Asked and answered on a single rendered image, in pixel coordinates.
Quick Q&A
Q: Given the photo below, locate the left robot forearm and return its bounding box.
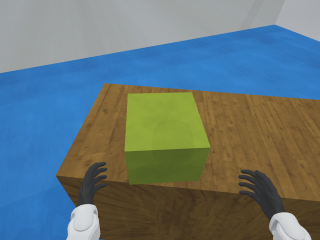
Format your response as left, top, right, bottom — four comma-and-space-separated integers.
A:
66, 204, 101, 240

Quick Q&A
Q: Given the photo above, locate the robot right hand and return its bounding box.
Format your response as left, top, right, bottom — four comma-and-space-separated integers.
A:
238, 169, 286, 220

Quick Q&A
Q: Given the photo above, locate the right robot forearm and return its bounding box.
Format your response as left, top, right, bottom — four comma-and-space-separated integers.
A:
269, 212, 312, 240

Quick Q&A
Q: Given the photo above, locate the robot left hand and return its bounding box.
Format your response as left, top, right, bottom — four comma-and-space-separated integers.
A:
77, 162, 107, 207

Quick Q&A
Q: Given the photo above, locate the carton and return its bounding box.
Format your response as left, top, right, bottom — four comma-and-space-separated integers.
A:
124, 92, 211, 185

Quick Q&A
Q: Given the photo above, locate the pedestal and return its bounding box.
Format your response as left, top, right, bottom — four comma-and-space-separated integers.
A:
55, 83, 320, 240

